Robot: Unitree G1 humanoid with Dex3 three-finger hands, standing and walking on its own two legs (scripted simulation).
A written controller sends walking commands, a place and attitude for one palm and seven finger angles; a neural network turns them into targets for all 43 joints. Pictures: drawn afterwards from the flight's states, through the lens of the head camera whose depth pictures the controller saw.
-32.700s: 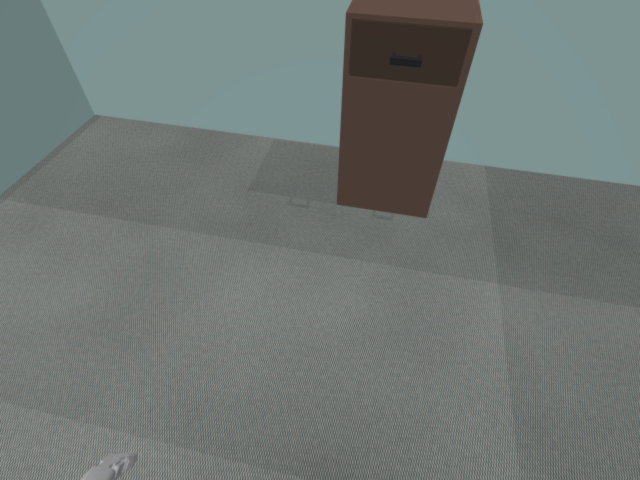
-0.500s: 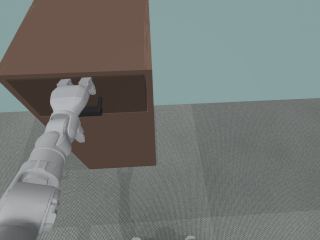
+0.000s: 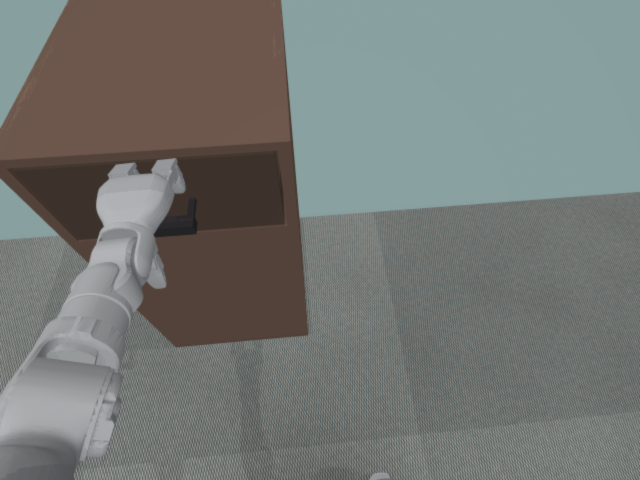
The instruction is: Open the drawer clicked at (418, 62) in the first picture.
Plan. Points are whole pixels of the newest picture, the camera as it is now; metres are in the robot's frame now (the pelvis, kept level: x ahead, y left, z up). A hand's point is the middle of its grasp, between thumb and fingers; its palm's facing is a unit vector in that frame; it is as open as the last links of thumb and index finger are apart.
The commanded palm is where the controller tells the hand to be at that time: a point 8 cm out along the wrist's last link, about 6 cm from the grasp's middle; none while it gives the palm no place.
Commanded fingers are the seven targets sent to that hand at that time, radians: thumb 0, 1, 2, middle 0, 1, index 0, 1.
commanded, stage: re-aim the fingers above the handle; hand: left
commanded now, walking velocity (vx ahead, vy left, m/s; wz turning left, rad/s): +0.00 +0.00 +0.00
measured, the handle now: (164, 216) +0.50 +0.24 -0.03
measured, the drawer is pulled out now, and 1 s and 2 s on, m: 0.00 0.00 0.00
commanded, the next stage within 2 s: lower the fingers behind the handle in 1.30 s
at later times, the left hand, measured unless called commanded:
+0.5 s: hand (150, 219) +0.46 +0.23 +0.02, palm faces -0.06 -0.02 -1.00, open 13.7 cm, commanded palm +0.45 +0.24 +0.07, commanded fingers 0.00 -0.50 0.30 -0.30 -1.20 -0.30 -1.20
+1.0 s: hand (150, 219) +0.46 +0.23 +0.02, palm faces -0.05 -0.01 -1.00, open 13.6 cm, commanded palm +0.45 +0.24 +0.07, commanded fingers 0.00 -0.50 0.30 -0.30 -1.20 -0.30 -1.20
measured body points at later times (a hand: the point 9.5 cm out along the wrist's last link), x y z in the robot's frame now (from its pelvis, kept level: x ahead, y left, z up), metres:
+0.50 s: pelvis -0.01 +0.00 +0.00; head +0.09 -0.01 +0.44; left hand +0.46 +0.23 +0.08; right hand +0.02 -0.28 -0.14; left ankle -0.02 +0.08 -0.71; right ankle -0.01 -0.11 -0.71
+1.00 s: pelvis -0.02 +0.00 -0.01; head +0.08 +0.00 +0.43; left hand +0.46 +0.23 +0.07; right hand +0.00 -0.28 -0.14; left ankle -0.02 +0.08 -0.71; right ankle -0.01 -0.11 -0.71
